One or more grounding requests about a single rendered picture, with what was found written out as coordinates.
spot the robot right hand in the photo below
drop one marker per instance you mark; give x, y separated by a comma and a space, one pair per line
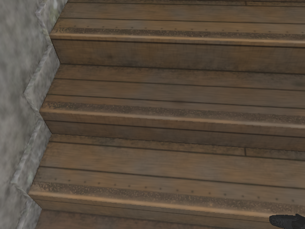
288, 221

